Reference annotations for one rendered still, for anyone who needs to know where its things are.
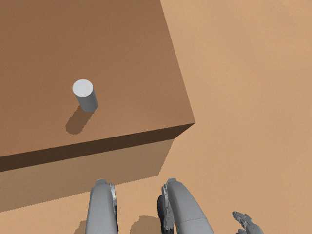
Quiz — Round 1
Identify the can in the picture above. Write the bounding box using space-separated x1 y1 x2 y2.
73 79 98 112

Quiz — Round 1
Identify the right robot foot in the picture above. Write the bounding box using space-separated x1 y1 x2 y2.
157 195 174 234

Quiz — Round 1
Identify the right robot hand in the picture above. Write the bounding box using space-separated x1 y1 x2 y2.
232 211 264 234

